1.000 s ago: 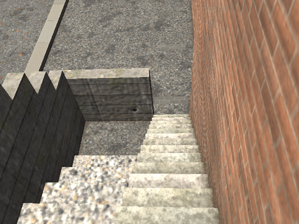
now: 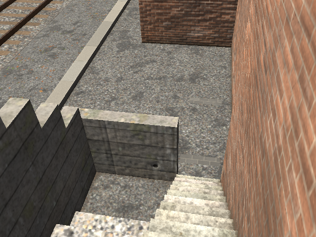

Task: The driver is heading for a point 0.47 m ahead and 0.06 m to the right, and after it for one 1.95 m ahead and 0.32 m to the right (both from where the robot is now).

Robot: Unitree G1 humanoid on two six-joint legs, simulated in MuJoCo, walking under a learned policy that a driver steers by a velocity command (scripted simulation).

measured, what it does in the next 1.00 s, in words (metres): goes down: left foot, then right foot 0.21 m lower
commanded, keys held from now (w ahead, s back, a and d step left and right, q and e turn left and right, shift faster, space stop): no key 0.06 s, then w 0.86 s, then no key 0.08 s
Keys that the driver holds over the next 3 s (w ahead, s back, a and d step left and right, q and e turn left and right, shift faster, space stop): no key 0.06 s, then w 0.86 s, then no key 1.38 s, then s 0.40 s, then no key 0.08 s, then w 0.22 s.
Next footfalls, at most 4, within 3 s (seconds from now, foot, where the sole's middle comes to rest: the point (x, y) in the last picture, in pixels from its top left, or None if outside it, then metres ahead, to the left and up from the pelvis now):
0.48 left None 0.11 0.14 -0.82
0.92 right None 0.27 -0.13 -1.04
1.24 left None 0.35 0.08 -1.04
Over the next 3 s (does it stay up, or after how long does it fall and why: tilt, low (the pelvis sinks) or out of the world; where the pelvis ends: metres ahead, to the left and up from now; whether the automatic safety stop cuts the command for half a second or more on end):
stays up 0.29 -0.03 -0.26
